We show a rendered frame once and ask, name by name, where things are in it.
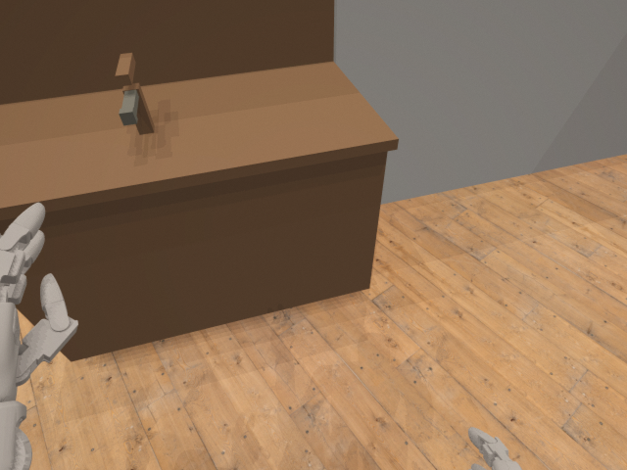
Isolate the counter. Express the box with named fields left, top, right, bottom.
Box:
left=0, top=0, right=399, bottom=362

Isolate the robot right hand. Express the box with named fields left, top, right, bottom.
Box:
left=468, top=427, right=522, bottom=470

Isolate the robot left hand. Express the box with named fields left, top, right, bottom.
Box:
left=0, top=203, right=78, bottom=402

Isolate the robot left forearm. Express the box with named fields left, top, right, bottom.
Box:
left=0, top=400, right=32, bottom=470

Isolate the tap lever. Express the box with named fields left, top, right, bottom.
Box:
left=119, top=90, right=139, bottom=125

